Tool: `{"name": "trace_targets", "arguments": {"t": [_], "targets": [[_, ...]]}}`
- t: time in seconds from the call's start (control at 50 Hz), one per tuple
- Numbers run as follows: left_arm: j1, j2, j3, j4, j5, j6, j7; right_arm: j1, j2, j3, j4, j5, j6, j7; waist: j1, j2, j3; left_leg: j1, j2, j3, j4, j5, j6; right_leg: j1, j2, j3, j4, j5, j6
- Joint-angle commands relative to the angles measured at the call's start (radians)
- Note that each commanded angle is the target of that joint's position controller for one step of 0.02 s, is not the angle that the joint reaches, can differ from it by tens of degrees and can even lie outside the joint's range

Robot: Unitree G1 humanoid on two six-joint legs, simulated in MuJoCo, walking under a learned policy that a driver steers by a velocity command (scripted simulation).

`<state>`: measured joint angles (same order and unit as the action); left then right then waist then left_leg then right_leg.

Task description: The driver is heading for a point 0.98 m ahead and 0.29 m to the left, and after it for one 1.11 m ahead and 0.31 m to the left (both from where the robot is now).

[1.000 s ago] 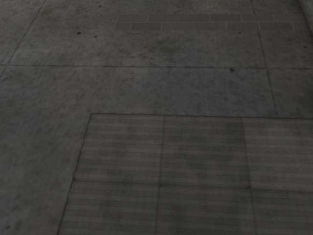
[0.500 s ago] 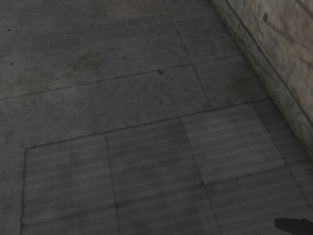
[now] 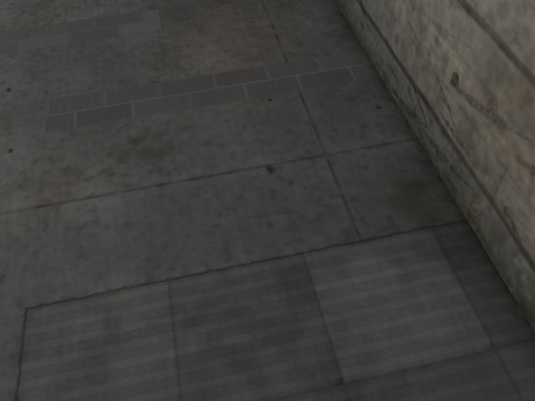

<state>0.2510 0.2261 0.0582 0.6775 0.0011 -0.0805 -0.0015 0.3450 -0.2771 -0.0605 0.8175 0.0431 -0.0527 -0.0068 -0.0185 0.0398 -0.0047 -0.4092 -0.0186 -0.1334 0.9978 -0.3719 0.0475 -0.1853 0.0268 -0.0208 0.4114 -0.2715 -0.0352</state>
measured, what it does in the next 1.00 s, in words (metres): walks ahead, turning left: left foot, then right foot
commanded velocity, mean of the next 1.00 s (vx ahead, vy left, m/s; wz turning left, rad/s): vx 0.48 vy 0.00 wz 0.51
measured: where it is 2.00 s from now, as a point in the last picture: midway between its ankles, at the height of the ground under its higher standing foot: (150, 257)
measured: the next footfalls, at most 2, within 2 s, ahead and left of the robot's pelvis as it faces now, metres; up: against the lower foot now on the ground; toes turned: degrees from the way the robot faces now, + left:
left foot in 0.36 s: +0.33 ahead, +0.15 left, +0.00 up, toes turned +13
right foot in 0.82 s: +0.65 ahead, +0.06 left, +0.00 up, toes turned +34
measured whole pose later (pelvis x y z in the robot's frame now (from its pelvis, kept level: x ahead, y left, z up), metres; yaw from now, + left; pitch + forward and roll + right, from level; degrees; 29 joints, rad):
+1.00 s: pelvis +0.53 +0.11 +0.00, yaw +33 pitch +1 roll -1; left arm 0.24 0.26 0.05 0.70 0.01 -0.10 -0.01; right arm 0.28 -0.30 -0.06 0.70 0.02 -0.03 -0.01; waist 0.01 0.04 0.02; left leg -0.49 -0.02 -0.09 1.18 -0.35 0.01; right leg -0.27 0.04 -0.01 0.43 -0.18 -0.03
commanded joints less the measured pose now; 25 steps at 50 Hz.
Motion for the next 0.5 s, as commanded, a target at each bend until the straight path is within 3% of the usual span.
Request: {"name": "trace_targets", "arguments": {"t": [0.02, 0.06, 0.12, 0.18, 0.24, 0.3, 0.32, 0.34, 0.36, 0.38, 0.4, 0.42, 0.44, 0.46, 0.48, 0.5], "targets": [[0.064, 0.105, 0.034, -0.006, -0.004, -0.016, -0.001, -0.090, -0.082, -0.023, -0.090, -0.014, -0.012, 0.002, 0.051, -0.149, 0.062, -0.405, 0.078, -0.046, 0.116, 0.133, 0.006, 0.279, -0.275, 0.228, -0.221, 0.289, -0.105], [0.081, 0.098, 0.035, 0.022, -0.001, -0.018, 0.002, -0.085, -0.038, -0.011, -0.093, -0.015, -0.004, 0.009, 0.040, -0.146, 0.038, -0.396, 0.074, -0.015, 0.141, 0.179, -0.011, 0.261, -0.262, 0.135, -0.215, 0.474, -0.104], [0.084, 0.122, 0.040, 0.052, -0.001, -0.019, 0.014, -0.179, -0.037, -0.008, -0.143, -0.010, 0.002, 0.016, 0.048, -0.119, 0.090, -0.413, 0.065, 0.012, 0.013, 0.273, -0.037, 0.211, -0.260, 0.047, -0.260, 0.462, -0.108], [0.073, 0.140, 0.040, 0.072, 0.001, -0.016, 0.018, -0.282, -0.015, 0.002, -0.193, -0.025, 0.003, 0.036, 0.071, -0.113, 0.112, -0.325, 0.066, 0.098, -0.185, 0.403, -0.040, 0.138, -0.230, -0.066, -0.262, 0.464, -0.088], [0.123, 0.166, 0.041, 0.113, -0.014, -0.015, 0.022, -0.371, -0.011, 0.006, -0.251, -0.021, -0.001, 0.063, 0.087, -0.109, 0.122, -0.272, 0.053, 0.162, -0.299, 0.386, -0.007, 0.170, -0.264, -0.100, -0.233, 0.545, -0.086], [0.110, 0.232, 0.054, 0.114, -0.018, -0.001, 0.031, -0.330, -0.059, -0.016, -0.272, -0.020, 0.000, 0.080, 0.026, -0.150, 0.037, -0.143, -0.024, 0.238, -0.336, 0.249, 0.062, 0.271, -0.287, -0.138, -0.055, 1.010, -0.063], [0.104, 0.250, 0.058, 0.113, -0.016, 0.008, 0.037, -0.245, -0.090, -0.032, -0.258, -0.017, 0.004, 0.081, -0.026, -0.168, -0.019, -0.033, -0.059, 0.253, -0.342, 0.214, 0.089, 0.275, -0.287, -0.146, 0.074, 1.143, -0.057], [0.083, 0.255, 0.057, 0.105, -0.020, 0.012, 0.040, -0.089, -0.137, -0.058, -0.224, -0.014, 0.008, 0.074, -0.113, -0.151, -0.100, 0.192, -0.087, 0.243, -0.403, 0.270, 0.129, 0.197, -0.269, -0.157, 0.269, 1.148, -0.039], [0.073, 0.246, 0.050, 0.082, -0.017, 0.005, 0.043, 0.075, -0.192, -0.084, -0.188, -0.016, 0.019, 0.054, -0.193, -0.080, -0.175, 0.504, -0.029, 0.103, -0.434, 0.316, 0.173, -0.040, -0.222, -0.151, 0.558, 0.869, -0.005], [0.217, 0.075, -0.003, 0.033, 0.021, -0.016, 0.016, 0.039, -0.302, -0.094, -0.203, -0.019, 0.009, 0.044, -0.031, 0.210, -0.297, 0.850, 0.277, -0.485, -0.482, 0.208, 0.375, -0.472, -0.013, -0.060, 0.968, -0.291, 0.047], [0.131, 0.163, 0.005, 0.023, -0.011, -0.060, -0.005, 0.092, -0.229, -0.076, -0.221, -0.024, 0.002, 0.035, -0.117, 0.117, -0.436, 0.878, 0.343, -0.736, -0.651, 0.002, 0.425, -0.564, 0.012, 0.165, 1.070, -0.327, 0.029], [0.010, 0.204, 0.019, -0.023, -0.049, -0.073, -0.007, 0.042, -0.185, -0.063, -0.208, -0.030, -0.009, 0.034, -0.118, 0.057, -0.254, 0.751, 0.306, -0.592, -0.701, 0.025, 0.357, -0.636, -0.034, 0.160, 1.025, -0.212, 0.013], [-0.022, 0.186, 0.011, -0.038, -0.038, -0.080, 0.001, -0.035, -0.163, -0.054, -0.215, -0.023, -0.017, 0.034, -0.059, -0.037, -0.135, 0.573, 0.262, -0.471, -0.712, 0.139, 0.317, -0.607, -0.078, 0.149, 0.920, -0.125, 0.007], [-0.021, 0.178, 0.013, -0.030, -0.010, -0.077, 0.011, -0.100, -0.141, -0.047, -0.226, -0.023, -0.020, 0.033, -0.014, -0.070, -0.083, 0.432, 0.223, -0.382, -0.720, 0.280, 0.289, -0.541, -0.109, 0.138, 0.842, -0.091, 0.017], [0.002, 0.186, 0.020, -0.024, 0.003, -0.065, 0.013, -0.134, -0.123, -0.039, -0.239, -0.037, -0.022, 0.030, 0.023, -0.055, -0.062, 0.335, 0.195, -0.322, -0.740, 0.384, 0.284, -0.471, -0.129, 0.143, 0.809, -0.071, 0.028], [0.014, 0.188, 0.022, -0.028, 0.009, -0.053, 0.013, -0.147, -0.119, -0.037, -0.239, -0.036, -0.022, 0.029, 0.042, -0.038, -0.053, 0.278, 0.178, -0.295, -0.761, 0.425, 0.283, -0.438, -0.134, 0.135, 0.776, -0.056, 0.043]]}}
